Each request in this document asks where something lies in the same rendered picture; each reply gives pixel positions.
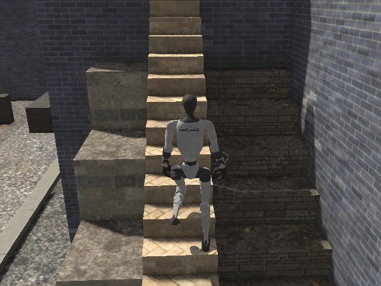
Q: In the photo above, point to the left robot forearm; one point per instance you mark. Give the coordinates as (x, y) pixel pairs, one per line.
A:
(166, 158)

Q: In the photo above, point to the robot head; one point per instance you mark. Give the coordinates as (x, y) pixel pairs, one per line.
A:
(189, 103)

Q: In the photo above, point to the left robot hand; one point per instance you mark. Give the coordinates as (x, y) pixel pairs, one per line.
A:
(165, 169)

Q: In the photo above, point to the right robot forearm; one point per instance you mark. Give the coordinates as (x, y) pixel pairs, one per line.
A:
(219, 158)

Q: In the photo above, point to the right robot upper arm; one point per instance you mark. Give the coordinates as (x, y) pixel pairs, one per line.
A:
(208, 125)

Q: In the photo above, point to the left robot thigh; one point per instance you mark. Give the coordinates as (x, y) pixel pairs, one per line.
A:
(176, 175)

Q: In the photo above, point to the left robot upper arm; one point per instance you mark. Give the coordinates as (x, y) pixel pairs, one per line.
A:
(171, 125)

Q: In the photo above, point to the right robot hand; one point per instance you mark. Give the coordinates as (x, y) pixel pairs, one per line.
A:
(223, 171)

